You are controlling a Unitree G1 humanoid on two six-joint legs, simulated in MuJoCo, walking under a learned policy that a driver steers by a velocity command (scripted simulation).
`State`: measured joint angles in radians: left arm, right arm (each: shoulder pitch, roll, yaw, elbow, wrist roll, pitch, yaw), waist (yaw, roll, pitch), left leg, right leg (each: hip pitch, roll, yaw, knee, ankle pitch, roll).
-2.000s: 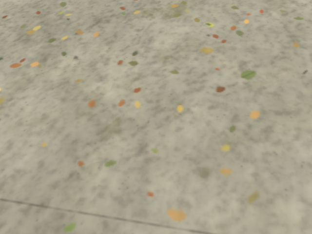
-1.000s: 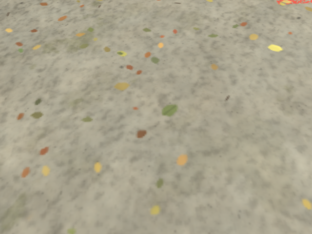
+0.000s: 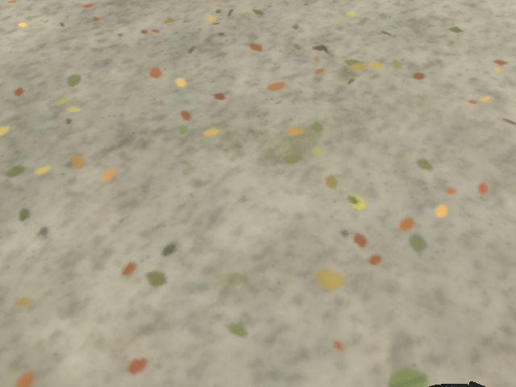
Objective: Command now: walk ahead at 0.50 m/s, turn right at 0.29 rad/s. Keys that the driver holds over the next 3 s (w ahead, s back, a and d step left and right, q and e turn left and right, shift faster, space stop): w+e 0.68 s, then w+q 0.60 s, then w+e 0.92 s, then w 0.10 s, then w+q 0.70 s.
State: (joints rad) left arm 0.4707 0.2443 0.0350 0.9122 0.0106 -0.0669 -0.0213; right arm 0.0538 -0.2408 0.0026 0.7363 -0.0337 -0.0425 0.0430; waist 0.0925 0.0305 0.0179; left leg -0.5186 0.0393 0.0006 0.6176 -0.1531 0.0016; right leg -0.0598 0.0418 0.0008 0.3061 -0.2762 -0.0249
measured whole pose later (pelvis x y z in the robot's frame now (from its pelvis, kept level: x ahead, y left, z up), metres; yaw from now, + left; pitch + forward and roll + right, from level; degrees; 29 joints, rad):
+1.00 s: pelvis +0.48 -0.13 +0.00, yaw -22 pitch +0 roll -1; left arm 0.38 0.24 0.04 0.89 0.02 -0.08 0.00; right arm 0.17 -0.25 -0.04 0.81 -0.02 -0.01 0.04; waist 0.04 0.04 0.03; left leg -0.66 0.07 0.00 0.76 0.00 0.03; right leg 0.09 0.12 -0.05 0.14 -0.25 -0.11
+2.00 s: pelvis +1.02 -0.30 +0.00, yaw -28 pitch +1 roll +0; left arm 0.38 0.28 0.06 0.88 0.00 -0.04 -0.01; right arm 0.12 -0.26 -0.01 0.76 -0.05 -0.04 0.01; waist 0.04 0.03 0.04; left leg -0.64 0.11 -0.06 0.89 -0.18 -0.05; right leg -0.13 0.16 0.09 0.31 -0.19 -0.13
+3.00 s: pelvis +1.45 -0.55 +0.00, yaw -21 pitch +1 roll -1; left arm 0.40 0.24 0.04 0.87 0.02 -0.09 0.01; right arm 0.15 -0.29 -0.07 0.77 -0.03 0.01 0.07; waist 0.04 0.05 0.02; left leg -0.66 0.06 0.01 0.90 -0.09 0.03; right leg -0.01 0.01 -0.20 0.24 -0.26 -0.03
